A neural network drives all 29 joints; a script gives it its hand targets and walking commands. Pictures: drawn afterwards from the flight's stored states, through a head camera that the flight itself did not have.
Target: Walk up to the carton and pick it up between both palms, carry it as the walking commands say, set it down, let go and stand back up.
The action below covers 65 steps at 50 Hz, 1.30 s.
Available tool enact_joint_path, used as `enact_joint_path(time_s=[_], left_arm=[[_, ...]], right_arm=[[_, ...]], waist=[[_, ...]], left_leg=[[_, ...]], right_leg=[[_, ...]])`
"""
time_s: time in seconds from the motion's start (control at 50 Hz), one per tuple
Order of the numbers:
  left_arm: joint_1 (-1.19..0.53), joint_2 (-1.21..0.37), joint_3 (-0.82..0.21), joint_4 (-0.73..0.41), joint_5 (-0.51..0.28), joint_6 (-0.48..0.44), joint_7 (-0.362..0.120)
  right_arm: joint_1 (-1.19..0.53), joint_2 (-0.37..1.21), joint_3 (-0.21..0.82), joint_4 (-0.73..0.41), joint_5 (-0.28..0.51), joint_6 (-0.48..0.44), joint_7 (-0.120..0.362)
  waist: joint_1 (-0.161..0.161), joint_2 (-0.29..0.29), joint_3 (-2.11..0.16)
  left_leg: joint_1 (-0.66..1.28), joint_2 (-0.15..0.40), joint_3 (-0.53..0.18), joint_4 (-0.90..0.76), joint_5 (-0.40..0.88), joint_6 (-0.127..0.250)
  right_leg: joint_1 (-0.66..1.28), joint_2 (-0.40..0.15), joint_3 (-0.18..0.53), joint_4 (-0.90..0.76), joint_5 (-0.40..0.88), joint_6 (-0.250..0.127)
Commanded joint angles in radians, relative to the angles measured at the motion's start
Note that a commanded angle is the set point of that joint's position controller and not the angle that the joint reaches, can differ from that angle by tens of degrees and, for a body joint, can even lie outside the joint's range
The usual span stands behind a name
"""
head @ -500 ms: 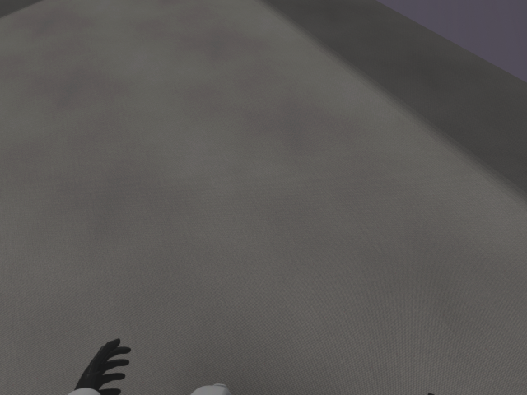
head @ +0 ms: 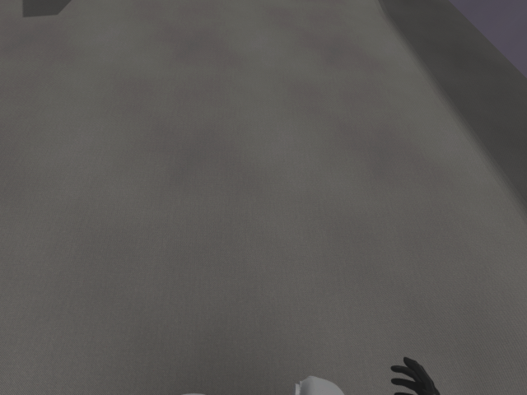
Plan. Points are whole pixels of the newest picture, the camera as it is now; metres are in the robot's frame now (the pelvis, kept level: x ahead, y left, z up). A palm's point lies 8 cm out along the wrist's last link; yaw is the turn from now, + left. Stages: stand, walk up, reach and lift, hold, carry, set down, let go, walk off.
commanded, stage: walk up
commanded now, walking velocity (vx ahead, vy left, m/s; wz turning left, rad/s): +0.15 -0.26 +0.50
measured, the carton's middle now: out of the picture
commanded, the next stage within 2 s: none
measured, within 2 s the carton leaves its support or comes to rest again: neither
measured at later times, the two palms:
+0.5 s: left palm (126, 349) +0.18 +0.21 -0.11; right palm out of the picture +0.15 -0.33 -0.13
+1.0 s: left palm (119, 354) +0.18 +0.23 -0.14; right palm (317, 188) +0.57 -0.11 -0.12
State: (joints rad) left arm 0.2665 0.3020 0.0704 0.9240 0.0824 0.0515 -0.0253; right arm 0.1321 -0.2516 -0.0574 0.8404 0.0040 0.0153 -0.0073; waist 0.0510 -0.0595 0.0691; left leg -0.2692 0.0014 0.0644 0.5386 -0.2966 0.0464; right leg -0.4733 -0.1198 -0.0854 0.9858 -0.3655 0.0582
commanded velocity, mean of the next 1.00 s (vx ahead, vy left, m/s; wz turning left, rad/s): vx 0.41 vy -0.10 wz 0.43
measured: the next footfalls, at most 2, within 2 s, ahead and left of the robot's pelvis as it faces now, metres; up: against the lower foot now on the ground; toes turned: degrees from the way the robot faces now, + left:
right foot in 0.46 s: +0.17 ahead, -0.18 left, +0.00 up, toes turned +8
left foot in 0.88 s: +0.39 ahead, +0.15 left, +0.00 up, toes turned +27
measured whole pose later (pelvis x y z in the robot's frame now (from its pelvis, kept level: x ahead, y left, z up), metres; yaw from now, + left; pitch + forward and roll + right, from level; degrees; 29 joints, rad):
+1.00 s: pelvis +0.33 +0.04 -0.01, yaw +22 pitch +0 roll +0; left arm 0.41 0.20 0.02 1.02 0.01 -0.06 0.00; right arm 0.07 -0.23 -0.04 0.87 -0.02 -0.06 0.02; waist 0.08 -0.01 0.11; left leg -0.39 -0.03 0.12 0.60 -0.23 0.09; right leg -0.33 -0.12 -0.04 1.22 -0.40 0.01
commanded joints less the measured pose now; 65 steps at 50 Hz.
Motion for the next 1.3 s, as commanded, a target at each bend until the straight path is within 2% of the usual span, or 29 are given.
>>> enact_joint_path(time_s=[0.0,0.04,0.12,0.26,0.32,0.36,0.38,0.4,0.42,0.44,0.46,0.48,0.52,0.56,0.58,0.64,0.76,0.8,0.84,0.86,0.88,0.9,0.92,0.96,1.0,1.02,1.16,1.24,1.28], left_arm=[[-0.001,0.073,0.009,-0.048,-0.005,-0.009,-0.024],[-0.012,0.075,0.011,-0.041,-0.001,-0.008,-0.026],[-0.065,0.061,0.011,-0.038,-0.005,-0.003,-0.022],[-0.220,0.036,-0.004,-0.093,-0.047,-0.035,-0.019],[-0.285,0.028,-0.013,-0.138,-0.062,-0.059,-0.015],[-0.225,0.034,-0.011,-0.142,-0.069,-0.074,-0.010],[-0.136,0.039,-0.007,-0.121,-0.075,-0.081,-0.004],[-0.001,0.054,0.001,-0.074,-0.080,-0.090,0.007],[0.171,0.093,0.012,-0.018,-0.073,-0.102,0.018],[0.316,0.178,0.023,0.015,-0.045,-0.110,0.029],[0.256,0.226,0.021,-0.004,-0.042,-0.107,0.027],[0.154,0.193,0.019,-0.026,-0.041,-0.112,0.021],[0.008,0.074,-0.001,-0.042,-0.054,-0.132,0.010],[0.049,0.016,-0.014,-0.025,-0.065,-0.151,0.008],[0.087,0.011,-0.017,-0.014,-0.067,-0.155,0.007],[0.194,0.032,-0.014,0.016,-0.061,-0.155,0.014],[0.298,0.068,-0.007,0.061,-0.051,-0.139,0.026],[0.299,0.077,-0.011,0.076,-0.056,-0.133,0.032],[0.290,0.095,-0.013,0.086,-0.073,-0.125,0.037],[0.276,0.077,-0.020,0.081,-0.081,-0.125,0.036],[0.242,0.020,-0.033,0.059,-0.086,-0.133,0.031],[0.237,-0.001,-0.039,0.025,-0.085,-0.138,0.030],[0.163,0.020,-0.030,0.009,-0.075,-0.136,0.034],[0.144,-0.006,-0.030,0.030,-0.075,-0.126,0.028],[0.168,-0.027,-0.028,0.054,-0.060,-0.099,0.012],[0.154,-0.036,-0.027,0.050,-0.054,-0.088,0.005],[-0.158,-0.017,-0.017,-0.057,-0.060,-0.069,-0.027],[-0.300,-0.018,-0.021,-0.106,-0.066,-0.073,-0.035],[-0.325,-0.015,-0.019,-0.130,-0.068,-0.081,-0.035]], right_arm=[[0.067,-0.181,-0.055,-0.005,0.001,-0.018,-0.017],[0.076,-0.178,-0.053,0.007,0.004,-0.033,-0.011],[0.160,-0.183,-0.056,0.031,0.003,-0.046,-0.018],[0.255,-0.141,-0.041,0.065,-0.025,-0.054,-0.009],[0.272,-0.152,-0.032,0.079,-0.031,-0.050,-0.006],[0.248,-0.168,-0.024,0.087,-0.028,-0.048,-0.004],[0.204,-0.178,-0.023,0.080,-0.025,-0.047,-0.004],[0.166,-0.168,-0.020,0.069,-0.024,-0.046,-0.003],[0.145,-0.112,-0.009,0.051,-0.031,-0.047,-0.002],[0.106,-0.019,0.016,0.000,-0.035,-0.060,-0.001],[0.107,-0.015,0.018,-0.030,-0.038,-0.061,0.002],[0.074,-0.069,0.007,-0.028,-0.038,-0.061,0.015],[0.142,-0.084,-0.005,0.008,-0.034,-0.055,0.047],[0.157,-0.058,-0.004,0.024,-0.039,-0.041,0.063],[0.139,-0.049,-0.002,0.016,-0.040,-0.034,0.065],[0.006,-0.034,0.007,-0.036,-0.033,-0.021,0.067],[-0.234,0.003,0.035,-0.097,-0.024,-0.021,0.083],[-0.207,-0.001,0.032,-0.088,-0.027,-0.025,0.079],[-0.032,-0.039,0.014,-0.043,-0.030,-0.033,0.065],[0.108,-0.088,-0.004,-0.001,-0.041,-0.042,0.052],[0.235,-0.171,-0.030,0.028,-0.067,-0.054,0.036],[0.351,-0.269,-0.060,0.051,-0.061,-0.063,0.019],[0.337,-0.235,-0.055,0.062,-0.038,-0.065,0.010],[0.172,-0.131,-0.034,0.044,-0.016,-0.085,0.010],[0.093,-0.064,-0.014,0.037,-0.012,-0.100,0.010],[0.100,-0.055,-0.009,0.046,-0.011,-0.107,0.012],[0.245,-0.076,0.001,0.102,-0.017,-0.115,0.010],[0.336,-0.091,0.000,0.121,-0.026,-0.108,0.003],[0.346,-0.098,-0.001,0.123,-0.031,-0.106,-0.002]], waist=[[-0.041,0.171,-0.044],[-0.043,0.205,-0.056],[-0.064,0.235,-0.063],[-0.111,0.344,-0.023],[-0.125,0.331,-0.002],[-0.089,0.322,-0.041],[-0.031,0.301,-0.062],[0.036,0.229,-0.093],[0.105,0.063,-0.142],[0.146,-0.180,-0.145],[0.092,-0.192,-0.122],[0.054,-0.136,-0.033],[-0.047,-0.120,0.076],[-0.053,-0.133,0.089],[-0.045,-0.125,0.082],[-0.007,-0.124,0.084],[0.043,-0.116,0.097],[0.013,-0.102,0.048],[-0.073,-0.080,-0.082],[-0.132,-0.032,-0.190],[-0.184,0.105,-0.262],[-0.212,0.273,-0.343],[-0.186,0.154,-0.326],[-0.096,0.084,-0.148],[-0.033,0.108,-0.094],[-0.022,0.125,-0.079],[-0.073,0.171,0.040],[-0.115,0.187,0.057],[-0.116,0.223,0.049]], left_leg=[[0.137,0.295,-0.347,-0.289,0.137,-0.008],[0.138,0.268,-0.337,-0.294,0.117,0.004],[0.169,0.250,-0.343,-0.254,0.273,0.017],[0.177,0.200,-0.385,-0.333,-0.069,0.092],[0.147,0.195,-0.395,-0.331,-0.085,0.123],[0.078,0.179,-0.409,-0.314,-0.157,0.115],[0.004,0.153,-0.396,-0.274,-0.200,0.101],[-0.106,0.107,-0.365,-0.167,-0.221,0.082],[-0.287,0.028,-0.302,0.074,-0.294,0.063],[-0.484,-0.065,-0.172,0.451,-0.306,0.030],[-0.566,-0.011,-0.170,0.598,-0.244,0.012],[-0.559,0.056,-0.208,0.655,-0.139,0.005],[-0.467,0.109,-0.178,0.648,0.069,-0.027],[-0.409,0.094,-0.120,0.662,0.144,-0.048],[-0.405,0.081,-0.097,0.658,0.155,-0.053],[-0.444,0.061,-0.052,0.534,0.149,-0.064],[-0.357,0.026,0.038,0.198,0.119,-0.037],[-0.231,-0.015,0.080,0.130,0.066,-0.009],[0.031,-0.077,0.123,0.044,0.045,0.024],[0.293,-0.066,0.077,0.012,0.043,0.052],[0.561,0.145,-0.223,-0.055,-0.039,0.112],[0.670,0.454,-0.685,-0.209,0.094,0.234],[0.594,0.450,-0.588,-0.192,0.260,0.236],[0.307,0.336,-0.401,-0.222,0.389,0.184],[0.143,0.276,-0.289,-0.265,0.395,0.137],[0.104,0.265,-0.265,-0.278,0.384,0.124],[0.104,0.214,-0.208,-0.386,0.256,0.063],[0.189,0.234,-0.212,-0.397,0.260,0.055],[0.207,0.229,-0.193,-0.379,0.280,0.049]], right_leg=[[-0.159,-0.033,0.094,0.089,0.123,0.005],[-0.147,-0.016,0.084,0.096,0.156,0.004],[-0.165,0.021,0.085,0.104,0.161,0.001],[-0.150,0.041,0.045,-0.118,0.117,0.006],[-0.073,0.076,0.007,-0.308,0.023,0.005],[0.084,0.099,-0.005,-0.414,0.016,0.003],[0.232,0.113,-0.019,-0.493,0.071,0.004],[0.444,0.124,-0.043,-0.568,0.117,0.009],[0.681,0.011,0.080,-0.608,0.063,0.011],[0.752,-0.256,0.421,-0.732,-0.260,-0.008],[0.647,-0.436,0.715,-0.858,-0.477,-0.096],[0.521,-0.395,0.683,-0.900,-0.547,-0.132],[0.383,-0.233,0.382,-0.892,-0.291,-0.099],[0.359,-0.149,0.167,-0.851,0.045,-0.072],[0.372,-0.142,0.112,-0.821,0.219,-0.067],[0.441,-0.158,0.035,-0.783,0.526,-0.086],[0.490,-0.190,-0.047,-0.777,0.625,-0.125],[0.489,-0.175,-0.100,-0.673,0.827,-0.121],[0.429,-0.152,-0.139,-0.399,1.009,-0.114],[0.274,-0.116,-0.129,-0.180,0.858,-0.092],[-0.051,-0.026,-0.092,0.091,0.331,-0.062],[-0.243,0.102,-0.004,0.374,-0.121,-0.056],[-0.235,0.020,0.104,0.419,-0.093,-0.078],[-0.165,-0.032,0.090,0.317,-0.016,-0.050],[-0.073,-0.046,0.074,0.224,0.037,-0.023],[-0.050,-0.047,0.062,0.176,0.062,-0.015],[-0.090,-0.009,0.015,-0.183,0.312,-0.008],[-0.102,0.017,0.004,-0.326,0.338,-0.019],[-0.065,0.021,0.003,-0.375,0.307,-0.026]])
